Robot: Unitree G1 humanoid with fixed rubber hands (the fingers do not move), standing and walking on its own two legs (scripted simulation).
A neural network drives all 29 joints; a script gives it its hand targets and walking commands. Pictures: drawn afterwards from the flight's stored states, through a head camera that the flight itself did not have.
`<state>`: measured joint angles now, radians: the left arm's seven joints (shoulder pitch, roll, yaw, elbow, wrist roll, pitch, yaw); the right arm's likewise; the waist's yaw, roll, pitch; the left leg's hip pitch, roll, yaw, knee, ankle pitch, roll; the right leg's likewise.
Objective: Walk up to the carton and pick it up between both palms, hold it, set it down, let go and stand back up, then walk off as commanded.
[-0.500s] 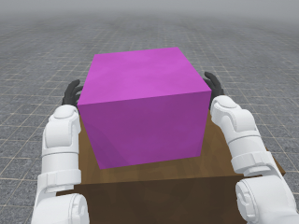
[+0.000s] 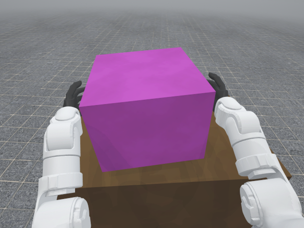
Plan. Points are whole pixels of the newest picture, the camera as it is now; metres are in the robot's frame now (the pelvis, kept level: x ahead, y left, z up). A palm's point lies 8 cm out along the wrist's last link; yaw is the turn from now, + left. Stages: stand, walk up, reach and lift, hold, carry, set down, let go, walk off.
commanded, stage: hold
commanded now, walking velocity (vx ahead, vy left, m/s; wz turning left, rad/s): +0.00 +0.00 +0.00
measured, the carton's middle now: (145, 102) +0.44 +0.00 +0.17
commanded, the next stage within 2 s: none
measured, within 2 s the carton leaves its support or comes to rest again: neither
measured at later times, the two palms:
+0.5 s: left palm (71, 111) +0.35 +0.19 +0.21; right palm (219, 100) +0.36 -0.18 +0.22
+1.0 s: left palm (72, 112) +0.35 +0.19 +0.21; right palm (220, 102) +0.36 -0.18 +0.22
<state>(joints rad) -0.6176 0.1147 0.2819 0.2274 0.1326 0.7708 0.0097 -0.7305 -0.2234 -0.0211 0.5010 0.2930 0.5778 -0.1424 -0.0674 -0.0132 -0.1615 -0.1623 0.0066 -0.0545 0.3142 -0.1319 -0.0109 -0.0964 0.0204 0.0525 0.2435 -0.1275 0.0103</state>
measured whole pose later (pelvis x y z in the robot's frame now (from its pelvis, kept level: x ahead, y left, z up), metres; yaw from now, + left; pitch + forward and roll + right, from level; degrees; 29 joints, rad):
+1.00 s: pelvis +0.00 +0.00 +0.00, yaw +0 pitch -2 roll -1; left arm -0.64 0.11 0.30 0.26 0.14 0.78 0.00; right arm -0.75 -0.21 -0.04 0.52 0.28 0.59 -0.14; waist -0.07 -0.02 -0.15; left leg -0.15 0.01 -0.06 0.32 -0.13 -0.01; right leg -0.09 0.02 0.05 0.26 -0.13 0.01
